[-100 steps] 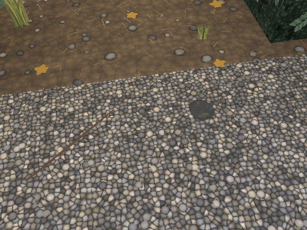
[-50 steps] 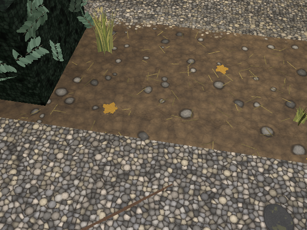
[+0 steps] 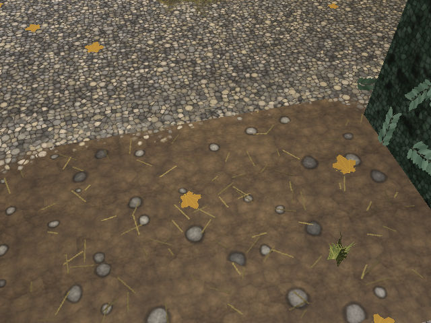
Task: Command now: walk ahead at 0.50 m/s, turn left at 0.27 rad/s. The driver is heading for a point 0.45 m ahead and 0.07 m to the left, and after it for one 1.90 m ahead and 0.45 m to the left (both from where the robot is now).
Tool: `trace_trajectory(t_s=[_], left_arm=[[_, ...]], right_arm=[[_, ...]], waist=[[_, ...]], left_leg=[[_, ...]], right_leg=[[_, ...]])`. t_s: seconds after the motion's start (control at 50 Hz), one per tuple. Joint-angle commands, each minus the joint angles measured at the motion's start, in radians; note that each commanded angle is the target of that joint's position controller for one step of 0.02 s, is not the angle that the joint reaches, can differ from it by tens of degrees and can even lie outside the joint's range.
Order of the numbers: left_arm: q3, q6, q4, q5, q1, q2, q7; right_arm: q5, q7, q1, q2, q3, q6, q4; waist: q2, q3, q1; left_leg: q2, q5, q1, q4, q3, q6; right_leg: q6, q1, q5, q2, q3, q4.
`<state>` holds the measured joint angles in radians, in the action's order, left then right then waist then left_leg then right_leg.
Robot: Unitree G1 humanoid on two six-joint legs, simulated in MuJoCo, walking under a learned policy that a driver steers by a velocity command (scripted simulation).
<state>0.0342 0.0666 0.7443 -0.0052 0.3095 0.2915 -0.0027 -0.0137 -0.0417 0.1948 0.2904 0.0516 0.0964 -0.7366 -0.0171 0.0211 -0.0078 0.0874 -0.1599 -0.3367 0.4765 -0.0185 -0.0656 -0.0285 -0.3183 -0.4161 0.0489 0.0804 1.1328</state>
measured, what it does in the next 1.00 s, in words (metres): walks ahead, turning left: right foot, then left foot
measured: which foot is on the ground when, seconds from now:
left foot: down 0.00-0.36, up 0.38-0.86, down 0.88-1.00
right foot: up 0.00-0.34, down 0.36-0.90, up 0.92-1.00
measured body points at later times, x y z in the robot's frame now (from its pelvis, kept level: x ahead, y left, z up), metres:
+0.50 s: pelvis +0.26 -0.03 +0.00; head +0.28 -0.04 +0.45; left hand +0.36 +0.27 -0.07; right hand +0.41 -0.29 -0.12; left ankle +0.16 +0.08 -0.65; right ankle +0.33 -0.12 -0.73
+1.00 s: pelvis +0.48 +0.12 +0.00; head +0.51 +0.15 +0.45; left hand +0.38 +0.39 -0.13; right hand +0.76 -0.02 -0.09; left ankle +0.49 +0.22 -0.73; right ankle +0.45 -0.08 -0.64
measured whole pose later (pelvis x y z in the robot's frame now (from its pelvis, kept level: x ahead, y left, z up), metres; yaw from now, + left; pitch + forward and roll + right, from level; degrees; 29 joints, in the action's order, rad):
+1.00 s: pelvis +0.48 +0.12 +0.00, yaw +28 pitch +1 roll -1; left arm 0.04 0.07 0.84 -0.04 0.31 0.31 0.01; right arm 0.00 -0.03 0.15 0.27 0.04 0.05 -0.64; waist -0.01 0.06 -0.03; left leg 0.02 -0.20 -0.37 0.54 0.06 -0.06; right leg -0.01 -0.36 -0.43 -0.07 0.02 1.17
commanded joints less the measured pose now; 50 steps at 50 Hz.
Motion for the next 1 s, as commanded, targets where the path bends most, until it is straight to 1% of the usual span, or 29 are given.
trace_trajectory(t_s=[0.02, 0.08, 0.12, 0.18, 0.24, 0.28, 0.32, 0.34, 0.36, 0.38, 0.4, 0.42, 0.44, 0.46, 0.48, 0.52, 0.58, 0.7, 0.76, 0.8, 0.84, 0.86, 0.88, 0.9, 0.92, 0.94, 0.96, 0.98, 1.0], left_arm=[[0.035, 0.050, -0.126, 0.022, -0.093, 0.122, 0.006], [0.025, 0.043, -0.135, 0.026, -0.095, 0.085, 0.004], [0.014, 0.039, -0.155, 0.024, -0.165, 0.061, 0.002], [0.007, 0.046, -0.174, 0.015, -0.272, 0.047, 0.008], [0.014, 0.054, -0.188, 0.003, -0.337, 0.062, 0.017], [0.026, 0.059, -0.192, -0.002, -0.341, 0.086, 0.019], [0.042, 0.064, -0.178, -0.005, -0.277, 0.111, 0.015], [0.056, 0.066, -0.160, 0.000, -0.198, 0.133, 0.008], [0.071, 0.067, -0.147, 0.015, -0.063, 0.176, 0.000], [0.092, 0.052, -0.122, 0.028, 0.048, 0.255, -0.003], [0.084, 0.044, -0.108, 0.008, 0.062, 0.207, 0.006], [0.066, 0.042, -0.116, 0.004, 0.013, 0.137, 0.006], [0.056, 0.038, -0.119, 0.008, -0.031, 0.109, 0.006], [0.049, 0.037, -0.109, 0.012, -0.065, 0.087, 0.009], [0.043, 0.039, -0.102, 0.018, -0.085, 0.071, 0.008], [0.046, 0.047, -0.086, 0.016, -0.095, 0.074, 0.010], [0.060, 0.055, -0.056, 0.011, -0.083, 0.109, 0.008], [0.069, 0.039, -0.009, 0.004, -0.047, 0.162, 0.002], [0.076, 0.025, 0.020, -0.010, -0.004, 0.188, 0.001], [0.080, 0.012, 0.035, -0.021, 0.015, 0.203, 0.000], [0.081, 0.002, 0.055, -0.030, 0.035, 0.224, 0.000], [0.075, -0.004, 0.062, -0.033, 0.024, 0.222, -0.001], [0.057, 0.001, 0.058, -0.022, 0.028, 0.192, -0.004], [0.011, 0.017, 0.014, 0.012, 0.110, 0.062, 0.010], [0.015, 0.038, 0.044, -0.015, 0.106, 0.108, 0.017], [0.043, 0.041, 0.012, -0.055, -0.005, 0.186, 0.022], [0.038, 0.042, -0.007, -0.057, -0.055, 0.166, 0.020], [0.038, 0.037, 0.000, -0.035, -0.068, 0.150, 0.013], [0.043, 0.023, 0.012, -0.026, -0.040, 0.147, 0.011]], right_arm=[[0.011, 0.012, 0.075, 0.112, 0.025, -0.005, 0.053], [-0.001, 0.028, 0.091, 0.125, 0.029, -0.012, 0.047], [-0.006, 0.042, 0.113, 0.156, 0.039, -0.019, 0.039], [-0.012, 0.055, 0.157, 0.167, 0.044, -0.033, 0.023], [-0.018, 0.061, 0.208, 0.162, 0.043, -0.047, 0.008], [-0.020, 0.064, 0.209, 0.160, 0.044, -0.054, 0.007], [-0.019, 0.064, 0.182, 0.158, 0.047, -0.059, 0.015], [-0.015, 0.062, 0.170, 0.136, 0.041, -0.059, 0.023], [-0.002, 0.057, 0.157, 0.086, 0.023, -0.055, 0.042], [-0.017, 0.059, 0.269, 0.016, 0.001, -0.047, 0.065], [-0.027, 0.060, 0.299, 0.074, 0.006, -0.044, 0.069], [-0.028, 0.059, 0.230, 0.141, 0.026, -0.049, 0.061], [-0.019, 0.060, 0.166, 0.148, 0.031, -0.056, 0.069], [-0.009, 0.057, 0.130, 0.136, 0.033, -0.058, 0.079], [-0.008, 0.052, 0.121, 0.124, 0.036, -0.063, 0.084], [-0.014, 0.043, 0.118, 0.087, 0.031, -0.073, 0.092], [-0.007, 0.037, 0.058, 0.064, 0.024, -0.078, 0.123], [-0.008, 0.004, -0.101, 0.041, 0.008, -0.059, 0.167], [-0.012, -0.012, -0.180, 0.043, 0.006, -0.059, 0.207], [-0.009, -0.019, -0.201, 0.053, 0.010, -0.060, 0.229], [0.001, -0.014, -0.133, 0.077, 0.025, -0.061, 0.225], [0.002, -0.007, 0.005, 0.117, 0.049, -0.062, 0.189], [0.001, 0.010, 0.162, 0.179, 0.077, -0.068, 0.146], [0.016, 0.027, 0.241, 0.296, 0.094, -0.067, 0.133], [0.017, 0.027, 0.270, 0.242, 0.076, -0.059, 0.148], [0.021, 0.020, 0.225, 0.190, 0.057, -0.049, 0.131], [0.016, 0.018, 0.168, 0.164, 0.048, -0.042, 0.116], [0.014, 0.016, 0.106, 0.126, 0.038, -0.036, 0.108], [0.018, 0.014, 0.063, 0.094, 0.029, -0.027, 0.110]], waist=[[0.049, -0.029, 0.028], [0.098, -0.042, 0.012], [0.093, -0.024, 0.030], [0.100, -0.014, 0.067], [0.107, -0.018, 0.086], [0.122, -0.017, 0.071], [0.143, -0.025, 0.024], [0.136, -0.066, -0.019], [0.072, -0.186, -0.082], [-0.180, -0.333, -0.066], [-0.271, -0.310, -0.054], [-0.151, -0.168, -0.064], [-0.077, -0.083, -0.056], [-0.056, -0.027, -0.038], [-0.078, -0.007, -0.018], [-0.104, 0.001, -0.004], [-0.068, 0.015, -0.006], [-0.032, 0.037, -0.059], [-0.032, 0.059, -0.079], [-0.040, 0.057, -0.069], [-0.063, -0.005, -0.006], [-0.049, -0.078, 0.082], [-0.020, -0.164, 0.158], [0.221, -0.312, 0.108], [0.181, -0.476, 0.147], [0.108, -0.312, 0.156], [0.106, -0.182, 0.117], [0.083, -0.114, 0.077], [0.109, -0.078, 0.039]], left_leg=[[-0.276, 0.102, 0.309, -0.243, -0.436, -0.198], [-0.243, 0.230, 0.240, -0.262, -0.355, -0.210], [-0.222, 0.243, 0.183, -0.271, -0.315, -0.199], [-0.186, 0.209, 0.121, -0.256, -0.283, -0.156], [-0.193, 0.143, 0.130, -0.213, -0.327, -0.133], [-0.212, 0.095, 0.168, -0.174, -0.387, -0.116], [-0.214, 0.110, 0.178, -0.109, -0.419, -0.093], [-0.176, 0.147, 0.156, -0.025, -0.397, -0.067], [-0.127, 0.083, 0.067, 0.199, -0.335, -0.036], [0.011, -0.251, -0.232, 0.513, -0.181, 0.030], [-0.041, -0.438, -0.397, 0.695, -0.159, 0.045], [-0.088, -0.353, -0.441, 0.766, -0.168, 0.052], [-0.119, -0.277, -0.423, 0.770, -0.134, 0.060], [-0.143, -0.225, -0.405, 0.734, -0.123, 0.066], [-0.169, -0.190, -0.374, 0.707, -0.118, 0.067], [-0.188, -0.148, -0.336, 0.680, -0.091, 0.073], [-0.203, -0.067, -0.379, 0.589, -0.088, 0.089], [-0.187, 0.183, -0.334, 0.287, -0.020, 0.073], [-0.173, 0.153, -0.331, 0.200, 0.016, 0.046], [-0.146, 0.064, -0.297, 0.160, 0.045, 0.014], [-0.077, -0.035, -0.123, 0.121, 0.081, -0.032], [-0.043, 0.023, 0.081, 0.048, 0.094, -0.064], [-0.087, 0.089, 0.371, 0.049, 0.020, -0.094], [-0.402, 0.051, 0.769, 0.040, -0.458, -0.243], [-0.528, 0.012, 0.783, -0.099, -0.747, -0.320], [-0.478, 0.038, 0.655, -0.120, -0.557, -0.257], [-0.425, 0.089, 0.505, -0.138, -0.390, -0.212], [-0.377, 0.126, 0.385, -0.168, -0.294, -0.178], [-0.343, 0.164, 0.291, -0.208, -0.217, -0.160]], right_leg=[[0.026, -0.357, 0.099, -0.109, 0.029, -0.025], [0.069, -0.310, 0.099, -0.106, -0.009, -0.175], [0.091, -0.286, 0.189, -0.092, -0.025, -0.305], [0.102, -0.200, 0.391, -0.054, -0.024, -0.492], [0.096, -0.128, 0.453, -0.023, -0.009, -0.588], [0.079, -0.089, 0.413, -0.022, 0.014, -0.637], [0.044, 0.005, 0.365, -0.031, 0.010, -0.684], [0.016, 0.130, 0.360, -0.050, 0.005, -0.719], [-0.045, 0.352, 0.326, -0.179, 0.110, -0.695], [-0.190, 0.676, 0.167, -0.400, 0.471, -0.731], [-0.230, 0.665, -0.036, -0.483, 0.711, -0.810], [-0.196, 0.540, -0.071, -0.439, 0.602, -0.837], [-0.167, 0.425, 0.033, -0.394, 0.451, -0.848], [-0.157, 0.332, 0.143, -0.351, 0.351, -0.874], [-0.145, 0.273, 0.214, -0.319, 0.270, -0.898], [-0.148, 0.211, 0.291, -0.291, 0.166, -0.943], [-0.172, 0.214, 0.393, -0.305, 0.073, -0.981], [-0.139, 0.263, 0.507, -0.284, -0.121, -0.980], [-0.122, 0.336, 0.538, -0.310, -0.161, -0.958], [-0.108, 0.383, 0.674, -0.328, -0.183, -0.905], [-0.101, 0.387, 0.994, -0.334, -0.194, -0.771], [-0.081, 0.342, 1.067, -0.308, -0.225, -0.614], [-0.048, 0.157, 0.911, -0.271, -0.244, -0.395], [0.019, -0.270, 0.150, -0.119, -0.237, 0.016], [0.019, -0.346, -0.198, -0.043, -0.012, 0.199], [0.013, -0.418, -0.141, -0.090, 0.028, 0.230], [0.009, -0.424, -0.057, -0.136, 0.005, 0.163], [0.015, -0.394, 0.010, -0.169, -0.005, 0.094], [0.023, -0.331, 0.070, -0.191, 0.002, 0.056]])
